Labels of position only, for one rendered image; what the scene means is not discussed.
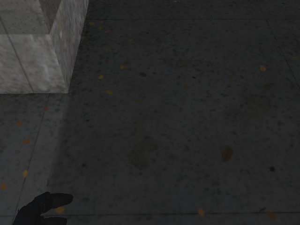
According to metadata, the left robot hand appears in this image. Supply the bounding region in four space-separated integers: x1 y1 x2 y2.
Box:
12 191 73 225

